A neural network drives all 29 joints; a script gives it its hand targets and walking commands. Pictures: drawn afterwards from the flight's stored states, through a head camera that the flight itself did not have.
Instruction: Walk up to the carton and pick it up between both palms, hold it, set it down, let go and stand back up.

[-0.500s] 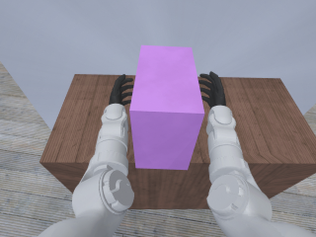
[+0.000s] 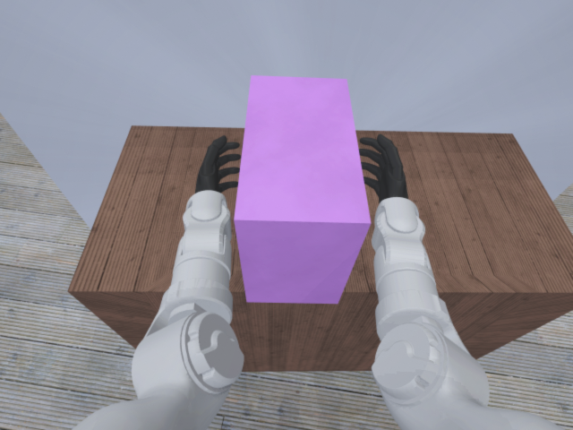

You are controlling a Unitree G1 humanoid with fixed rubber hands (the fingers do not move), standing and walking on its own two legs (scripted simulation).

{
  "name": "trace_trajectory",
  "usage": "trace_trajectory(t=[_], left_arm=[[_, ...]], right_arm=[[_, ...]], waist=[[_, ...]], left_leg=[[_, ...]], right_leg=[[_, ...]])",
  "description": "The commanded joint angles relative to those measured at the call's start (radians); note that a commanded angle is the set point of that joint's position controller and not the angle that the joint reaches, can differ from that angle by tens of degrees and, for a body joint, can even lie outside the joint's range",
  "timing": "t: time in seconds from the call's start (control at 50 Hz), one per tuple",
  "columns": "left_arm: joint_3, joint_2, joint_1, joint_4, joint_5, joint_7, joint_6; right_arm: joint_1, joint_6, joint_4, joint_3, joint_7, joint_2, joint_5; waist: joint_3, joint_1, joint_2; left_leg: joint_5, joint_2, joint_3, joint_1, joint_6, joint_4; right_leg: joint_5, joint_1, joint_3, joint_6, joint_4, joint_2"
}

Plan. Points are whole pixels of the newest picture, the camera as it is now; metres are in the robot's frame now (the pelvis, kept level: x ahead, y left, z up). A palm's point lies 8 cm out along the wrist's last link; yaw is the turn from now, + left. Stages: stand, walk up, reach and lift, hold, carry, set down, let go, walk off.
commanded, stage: set down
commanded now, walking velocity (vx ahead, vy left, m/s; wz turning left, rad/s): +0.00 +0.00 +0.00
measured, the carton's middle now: (295, 192) +0.49 -0.01 +0.00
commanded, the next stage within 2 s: none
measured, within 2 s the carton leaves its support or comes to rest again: neither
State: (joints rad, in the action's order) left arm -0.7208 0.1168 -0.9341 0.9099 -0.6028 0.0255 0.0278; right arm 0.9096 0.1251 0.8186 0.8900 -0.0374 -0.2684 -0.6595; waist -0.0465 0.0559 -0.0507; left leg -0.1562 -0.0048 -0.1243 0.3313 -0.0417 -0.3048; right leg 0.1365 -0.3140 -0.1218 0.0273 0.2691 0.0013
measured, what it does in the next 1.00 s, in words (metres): stands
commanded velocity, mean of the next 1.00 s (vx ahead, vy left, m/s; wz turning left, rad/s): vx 0.00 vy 0.00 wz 0.00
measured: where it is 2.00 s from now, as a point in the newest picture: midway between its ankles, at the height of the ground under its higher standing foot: outside the picture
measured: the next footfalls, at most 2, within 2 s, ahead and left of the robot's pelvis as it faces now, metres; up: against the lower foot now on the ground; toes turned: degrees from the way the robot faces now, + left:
none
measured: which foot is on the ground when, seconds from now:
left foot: down 0.00-1.00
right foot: down 0.00-1.00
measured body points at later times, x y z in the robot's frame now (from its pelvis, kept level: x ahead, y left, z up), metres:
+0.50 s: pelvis +0.00 +0.00 +0.00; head +0.08 +0.03 +0.44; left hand +0.46 +0.12 +0.06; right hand +0.44 -0.13 +0.07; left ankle -0.01 +0.09 -0.75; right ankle -0.01 -0.10 -0.75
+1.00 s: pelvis -0.01 +0.00 -0.01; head +0.09 +0.02 +0.42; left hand +0.48 +0.13 +0.05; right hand +0.46 -0.16 +0.06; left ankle -0.01 +0.09 -0.75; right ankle -0.01 -0.10 -0.75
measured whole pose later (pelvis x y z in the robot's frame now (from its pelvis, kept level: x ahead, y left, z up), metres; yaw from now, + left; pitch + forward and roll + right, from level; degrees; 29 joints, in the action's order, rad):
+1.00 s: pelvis -0.01 +0.00 -0.01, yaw -2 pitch +23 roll -2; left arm -0.23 -0.15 -1.13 1.43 -0.07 0.14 -0.16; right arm 1.03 0.15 1.26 0.35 0.13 0.05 -0.10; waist -0.22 0.05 -0.01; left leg -0.20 -0.03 -0.09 0.67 -0.03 -0.47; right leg 0.13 -0.63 -0.09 0.03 0.36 0.03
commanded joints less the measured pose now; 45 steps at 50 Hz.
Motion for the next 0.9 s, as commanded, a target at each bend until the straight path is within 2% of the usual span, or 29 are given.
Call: trace_trajectory(t=[0.0, 0.08, 0.22, 0.28, 0.36, 0.44, 0.46, 0.52, 0.58, 0.6, 0.62, 0.64, 0.68, 0.72, 0.74, 0.78, 0.88], left_arm=[[0.157, 0.281, -0.43, -0.011, -0.011, -0.055, -0.044], [0.145, 0.257, -0.428, -0.003, -0.009, -0.052, -0.051], [0.151, 0.253, -0.383, -0.004, -0.018, -0.055, -0.063], [0.139, 0.232, -0.377, -0.004, -0.024, -0.054, -0.071], [0.121, 0.201, -0.361, 0.005, -0.033, -0.042, -0.069], [0.135, 0.123, -0.365, 0.004, -0.003, -0.016, -0.08], [0.136, 0.107, -0.365, 0.004, 0.006, -0.008, -0.088], [0.176, 0.066, -0.385, 0.012, 0.043, 0.021, -0.115], [0.227, 0.001, -0.398, 0.03, 0.086, 0.056, -0.141], [0.247, -0.01, -0.405, 0.042, 0.103, 0.065, -0.146], [0.267, -0.035, -0.424, 0.057, 0.131, 0.073, -0.145], [0.278, -0.073, -0.422, 0.069, 0.148, 0.085, -0.15], [0.324, -0.121, -0.474, 0.116, 0.219, 0.104, -0.155], [0.348, -0.197, -0.493, 0.16, 0.286, 0.121, -0.168], [0.377, -0.2, -0.531, 0.166, 0.326, 0.129, -0.175], [0.39, -0.259, -0.529, 0.226, 0.377, 0.135, -0.196], [0.473, -0.35, -0.614, 0.359, 0.505, 0.124, -0.23]], right_arm=[[0.359, -0.001, 0.065, -0.169, -0.079, -0.233, -0.034], [0.361, -0.005, 0.044, -0.165, -0.077, -0.228, -0.037], [0.312, -0.002, 0.055, -0.167, -0.064, -0.216, -0.029], [0.307, -0.002, 0.052, -0.171, -0.062, -0.214, -0.026], [0.288, -0.006, 0.067, -0.15, -0.054, -0.172, -0.026], [0.29, 0.006, 0.058, -0.147, -0.031, -0.089, -0.003], [0.294, 0.012, 0.056, -0.154, -0.025, -0.076, 0.007], [0.31, 0.037, 0.048, -0.173, 0.006, -0.035, 0.049], [0.335, 0.067, 0.05, -0.213, 0.036, 0.044, 0.108], [0.346, 0.072, 0.054, -0.233, 0.046, 0.052, 0.13], [0.367, 0.073, 0.068, -0.245, 0.056, 0.091, 0.153], [0.356, 0.075, 0.082, -0.263, 0.071, 0.133, 0.183], [0.39, 0.07, 0.117, -0.308, 0.096, 0.191, 0.243], [0.407, 0.072, 0.134, -0.363, 0.118, 0.268, 0.321], [0.435, 0.073, 0.158, -0.385, 0.13, 0.28, 0.355], [0.446, 0.079, 0.173, -0.449, 0.147, 0.32, 0.413], [0.494, 0.068, 0.261, -0.539, 0.172, 0.409, 0.532]], waist=[[-0.445, 0.012, 0.078], [-0.446, 0.002, 0.055], [-0.426, 0.011, 0.078], [-0.417, -0.003, 0.075], [-0.4, 0.005, 0.077], [-0.452, 0.009, 0.065], [-0.46, -0.002, 0.067], [-0.515, 0.005, 0.093], [-0.619, -0.002, 0.117], [-0.632, -0.01, 0.117], [-0.658, 0.0, 0.104], [-0.694, -0.007, 0.113], [-0.737, -0.001, 0.105], [-0.819, -0.011, 0.097], [-0.858, -0.001, 0.095], [-0.914, -0.018, 0.081], [-0.893, -0.003, 0.079]], left_leg=[[0.394, -0.024, 0.037, -0.346, 0.037, -0.048], [0.342, -0.02, 0.031, -0.311, 0.024, -0.035], [0.396, -0.016, 0.034, -0.332, 0.032, -0.051], [0.384, -0.013, 0.032, -0.307, 0.024, -0.047], [0.392, -0.019, 0.036, -0.338, 0.029, -0.051], [0.416, -0.019, 0.043, -0.349, 0.027, -0.066], [0.432, -0.02, 0.045, -0.343, 0.027, -0.072], [0.48, -0.018, 0.043, -0.327, 0.036, -0.095], [0.545, -0.02, 0.048, -0.312, 0.045, -0.126], [0.563, -0.022, 0.053, -0.301, 0.045, -0.135], [0.557, -0.026, 0.054, -0.298, 0.044, -0.144], [0.569, -0.025, 0.052, -0.281, 0.048, -0.154], [0.548, -0.028, 0.059, -0.226, 0.047, -0.162], [0.55, -0.029, 0.065, -0.188, 0.051, -0.18], [0.557, -0.029, 0.069, -0.18, 0.057, -0.191], [0.575, -0.025, 0.072, -0.134, 0.058, -0.211], [0.46, -0.022, 0.086, -0.025, 0.067, -0.214]], right_leg=[[-0.172, 0.055, -0.005, -0.063, -0.001, 0.007], [-0.162, 0.071, 0.003, -0.065, 0.003, 0.003], [-0.188, 0.068, -0.001, -0.063, 0.004, 0.008], [-0.188, 0.076, 0.008, -0.058, 0.007, 0.004], [-0.161, 0.04, 0.004, -0.058, -0.004, 0.008], [-0.178, 0.02, 0.014, -0.056, 0.004, 0.011], [-0.19, 0.025, 0.018, -0.056, 0.008, 0.011], [-0.242, 0.013, 0.023, -0.051, 0.015, 0.011], [-0.321, 0.013, 0.032, -0.04, 0.04, 0.014], [-0.334, 0.002, 0.038, -0.037, 0.046, 0.015], [-0.345, -0.006, 0.038, -0.037, 0.054, 0.02], [-0.379, 0.006, 0.043, -0.034, 0.065, 0.021], [-0.402, 0.003, 0.056, -0.034, 0.08, 0.022], [-0.454, 0.023, 0.072, -0.034, 0.104, 0.019], [-0.478, 0.016, 0.07, -0.034, 0.116, 0.022], [-0.558, 0.058, 0.087, -0.039, 0.138, 0.016], [-0.545, 0.066, 0.103, -0.041, 0.165, 0.008]])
